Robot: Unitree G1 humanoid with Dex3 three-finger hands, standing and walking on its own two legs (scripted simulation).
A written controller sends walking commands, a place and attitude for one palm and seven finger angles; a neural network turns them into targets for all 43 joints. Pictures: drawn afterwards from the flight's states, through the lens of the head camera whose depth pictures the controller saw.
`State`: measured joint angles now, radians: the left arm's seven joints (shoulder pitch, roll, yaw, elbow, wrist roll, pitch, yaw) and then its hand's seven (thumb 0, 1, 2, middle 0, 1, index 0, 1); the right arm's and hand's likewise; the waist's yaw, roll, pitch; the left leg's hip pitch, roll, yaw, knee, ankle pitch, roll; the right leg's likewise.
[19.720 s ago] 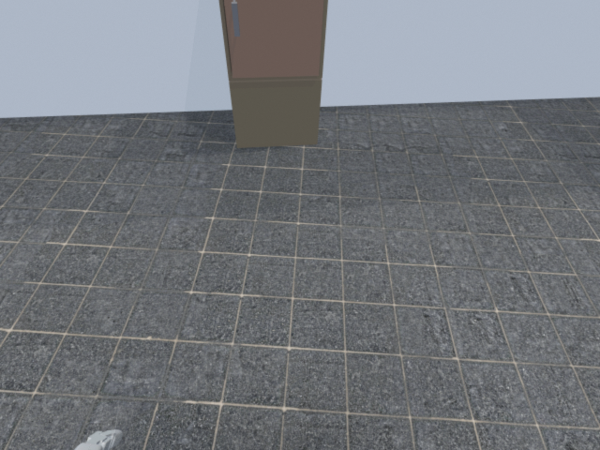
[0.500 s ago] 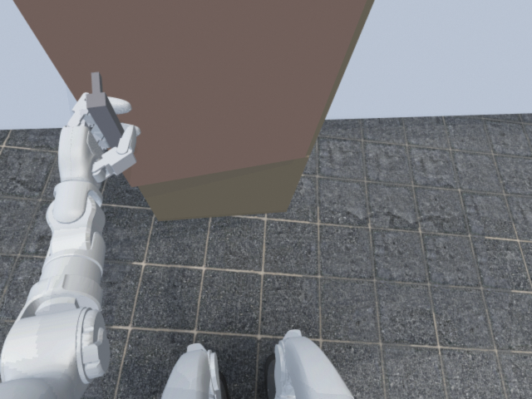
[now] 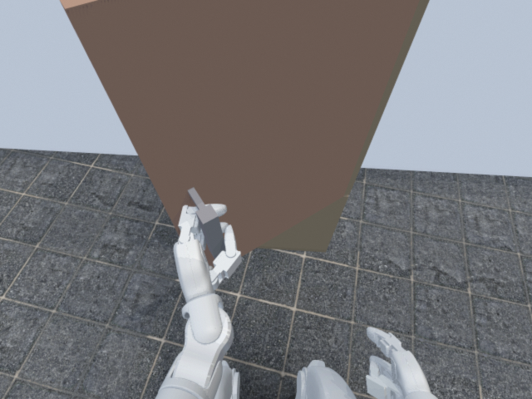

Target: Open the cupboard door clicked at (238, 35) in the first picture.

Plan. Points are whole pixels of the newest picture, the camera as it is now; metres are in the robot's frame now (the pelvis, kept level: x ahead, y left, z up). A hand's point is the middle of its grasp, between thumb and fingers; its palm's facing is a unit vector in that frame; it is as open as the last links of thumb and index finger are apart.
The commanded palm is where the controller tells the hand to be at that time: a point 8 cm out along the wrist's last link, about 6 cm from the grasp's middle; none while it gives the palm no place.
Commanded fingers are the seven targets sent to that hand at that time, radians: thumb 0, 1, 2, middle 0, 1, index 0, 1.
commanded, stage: pull the door open along its arc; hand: left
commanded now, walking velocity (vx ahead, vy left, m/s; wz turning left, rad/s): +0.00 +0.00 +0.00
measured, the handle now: (206, 224) +0.37 +0.11 +0.02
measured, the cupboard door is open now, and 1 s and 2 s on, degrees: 37 42 44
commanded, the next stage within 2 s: open thumb and fingers to let go in 0.06 s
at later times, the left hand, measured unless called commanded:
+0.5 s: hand (248, 261) +0.31 +0.04 +0.01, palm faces +0.40 -0.92 -0.05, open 8.6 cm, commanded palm +0.26 +0.09 +0.01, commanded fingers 0.00 -0.36 0.36 -0.31 -1.22 -0.31 -1.22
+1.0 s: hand (248, 266) +0.31 +0.04 +0.01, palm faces +0.32 -0.95 -0.02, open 14.4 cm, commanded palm +0.26 +0.10 +0.01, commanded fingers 0.00 -0.50 0.30 -0.15 -0.30 -0.15 -0.30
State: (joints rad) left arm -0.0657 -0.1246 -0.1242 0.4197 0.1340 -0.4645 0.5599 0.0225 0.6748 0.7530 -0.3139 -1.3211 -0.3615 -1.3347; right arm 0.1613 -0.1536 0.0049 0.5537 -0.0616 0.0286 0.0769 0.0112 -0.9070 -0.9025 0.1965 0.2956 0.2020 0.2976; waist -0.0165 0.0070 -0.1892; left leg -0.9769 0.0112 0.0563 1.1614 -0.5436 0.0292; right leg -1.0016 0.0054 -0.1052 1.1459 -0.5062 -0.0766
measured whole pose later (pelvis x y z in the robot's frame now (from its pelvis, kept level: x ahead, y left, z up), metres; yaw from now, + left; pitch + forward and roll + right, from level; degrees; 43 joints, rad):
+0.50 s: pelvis -0.01 -0.05 -0.01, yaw +4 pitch +20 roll +3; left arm -0.05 -0.09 -0.13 0.38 0.07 -0.44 0.56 0.02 0.25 0.62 -0.36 -1.28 -0.39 -1.29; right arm 0.18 -0.20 -0.02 0.62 -0.06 -0.05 0.02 0.01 -0.91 -0.90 0.20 0.30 0.20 0.30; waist -0.03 0.02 -0.17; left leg -1.00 0.00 0.00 1.16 -0.51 -0.04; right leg -1.03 -0.01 -0.16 1.19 -0.52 -0.14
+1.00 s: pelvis -0.01 -0.03 -0.01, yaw +2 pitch +20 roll +2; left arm -0.03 -0.09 -0.17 0.38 0.08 -0.45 0.53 -0.01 -0.49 0.30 -0.36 -0.74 -0.38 -0.76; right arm 0.17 -0.19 -0.02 0.60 -0.06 -0.06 0.03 0.01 -0.91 -0.90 0.20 0.30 0.20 0.30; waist -0.03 0.02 -0.18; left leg -1.00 -0.01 0.01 1.18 -0.52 -0.01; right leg -1.02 0.00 -0.14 1.18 -0.51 -0.12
